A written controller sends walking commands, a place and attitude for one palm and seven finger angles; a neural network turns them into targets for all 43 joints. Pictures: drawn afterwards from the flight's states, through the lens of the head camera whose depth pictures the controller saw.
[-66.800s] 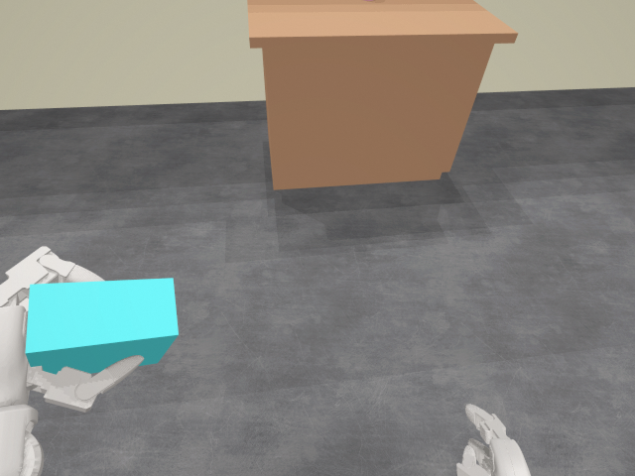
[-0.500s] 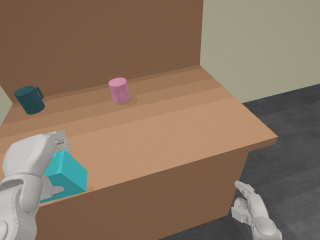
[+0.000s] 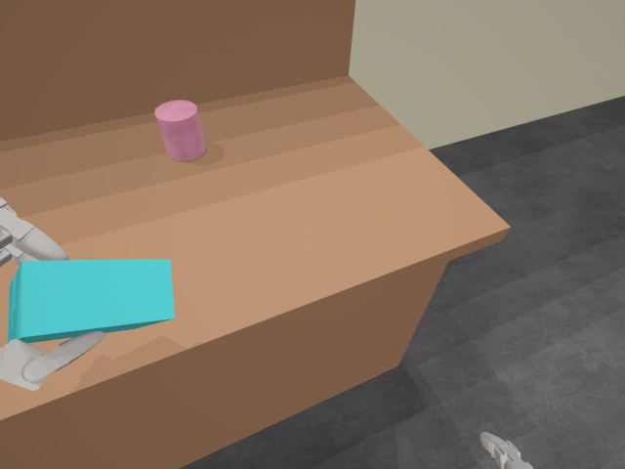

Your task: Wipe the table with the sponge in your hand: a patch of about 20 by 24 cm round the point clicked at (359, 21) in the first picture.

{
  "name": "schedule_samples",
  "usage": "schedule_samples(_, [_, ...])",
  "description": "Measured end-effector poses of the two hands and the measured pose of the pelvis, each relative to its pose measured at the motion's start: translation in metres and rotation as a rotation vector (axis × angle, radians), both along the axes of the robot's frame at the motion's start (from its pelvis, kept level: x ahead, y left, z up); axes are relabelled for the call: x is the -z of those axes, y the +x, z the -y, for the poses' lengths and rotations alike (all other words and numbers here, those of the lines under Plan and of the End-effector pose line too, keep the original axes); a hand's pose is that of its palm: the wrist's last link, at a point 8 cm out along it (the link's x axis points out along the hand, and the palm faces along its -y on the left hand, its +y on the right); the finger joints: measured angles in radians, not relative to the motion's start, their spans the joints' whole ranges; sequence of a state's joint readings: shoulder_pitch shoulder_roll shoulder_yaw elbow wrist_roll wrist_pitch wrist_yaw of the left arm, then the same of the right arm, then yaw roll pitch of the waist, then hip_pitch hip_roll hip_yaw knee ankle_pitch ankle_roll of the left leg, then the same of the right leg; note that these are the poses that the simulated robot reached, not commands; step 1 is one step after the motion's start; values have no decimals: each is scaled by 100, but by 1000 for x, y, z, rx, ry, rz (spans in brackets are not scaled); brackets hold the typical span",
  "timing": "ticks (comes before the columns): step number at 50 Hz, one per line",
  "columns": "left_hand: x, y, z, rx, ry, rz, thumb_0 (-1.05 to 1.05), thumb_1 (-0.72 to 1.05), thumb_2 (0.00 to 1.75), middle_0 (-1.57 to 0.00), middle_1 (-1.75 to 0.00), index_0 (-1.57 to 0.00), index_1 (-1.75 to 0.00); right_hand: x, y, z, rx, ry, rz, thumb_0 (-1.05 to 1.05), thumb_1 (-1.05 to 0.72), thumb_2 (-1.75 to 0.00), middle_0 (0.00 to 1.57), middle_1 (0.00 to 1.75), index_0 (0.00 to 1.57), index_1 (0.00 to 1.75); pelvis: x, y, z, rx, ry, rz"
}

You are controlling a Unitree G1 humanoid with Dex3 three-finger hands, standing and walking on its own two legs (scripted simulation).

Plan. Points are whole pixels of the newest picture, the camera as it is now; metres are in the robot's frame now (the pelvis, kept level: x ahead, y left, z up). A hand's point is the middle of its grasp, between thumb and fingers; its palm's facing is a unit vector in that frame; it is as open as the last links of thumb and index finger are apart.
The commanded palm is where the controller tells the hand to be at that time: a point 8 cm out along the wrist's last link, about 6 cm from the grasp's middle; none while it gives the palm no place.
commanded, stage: step back with the hand held close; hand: left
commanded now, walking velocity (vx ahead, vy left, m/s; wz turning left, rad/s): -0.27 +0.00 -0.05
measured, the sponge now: (110, 300) +0.24 +0.21 +0.16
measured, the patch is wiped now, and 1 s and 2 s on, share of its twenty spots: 0.95 0.95 0.95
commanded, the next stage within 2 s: stop stepping back and stand still in 1.00 s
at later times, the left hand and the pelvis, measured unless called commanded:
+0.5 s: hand out of the picture +0.15 +0.25 +0.20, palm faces +0.43 -0.84 -0.33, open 9.8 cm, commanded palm +0.08 +0.30 +0.22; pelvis -0.06 +0.01 -0.01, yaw +3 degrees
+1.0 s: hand out of the picture +0.05 +0.21 +0.21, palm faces +0.25 -0.89 -0.37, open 9.8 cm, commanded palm +0.01 +0.28 +0.22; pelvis -0.17 +0.01 +0.00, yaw -3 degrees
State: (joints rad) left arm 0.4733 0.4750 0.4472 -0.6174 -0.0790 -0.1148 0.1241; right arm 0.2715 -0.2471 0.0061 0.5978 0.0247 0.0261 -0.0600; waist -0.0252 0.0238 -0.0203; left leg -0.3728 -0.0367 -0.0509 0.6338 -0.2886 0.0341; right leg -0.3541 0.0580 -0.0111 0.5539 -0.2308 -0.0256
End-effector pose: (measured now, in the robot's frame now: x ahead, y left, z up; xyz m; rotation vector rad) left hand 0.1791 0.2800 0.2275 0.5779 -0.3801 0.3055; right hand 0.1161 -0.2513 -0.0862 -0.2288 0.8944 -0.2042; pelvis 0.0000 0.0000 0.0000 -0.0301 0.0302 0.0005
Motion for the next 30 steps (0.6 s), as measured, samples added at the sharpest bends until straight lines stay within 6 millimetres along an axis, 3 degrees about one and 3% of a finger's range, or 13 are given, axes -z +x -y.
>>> schedule_samples(8, [27, -17, 0, 21, -72, -50, 0, -54, 104, -79, -143, -83, -142, -11, 1, -17, -22, 2, 108, 1, -91, -90, 20, 30, 20, 30, 4, -21, -7, 13, 4, -2])
schedule_samples(18, [2, -57, -5, -11, -11, 126, 0, -55, 104, -80, -143, -83, -142, -18, 12, -25, -109, -5, 192, 1, -91, -90, 20, 30, 21, 30, 10, -42, -4, -12, -12, 11])
schedule_samples(25, [22, -72, -14, -6, -109, 115, 0, -55, 104, -80, -143, -83, -142, -17, -6, -29, -111, -28, 164, 1, -91, -90, 20, 30, 20, 30, 14, -62, -12, -50, -14, 21])
schedule_samples(30, [23, -90, -17, 1, -36, 82, -1, -55, 104, -80, -143, -83, -142, -17, -26, -37, -111, -33, 184, 1, -91, -90, 20, 30, 20, 30, 17, -78, -17, -26, -16, 27])
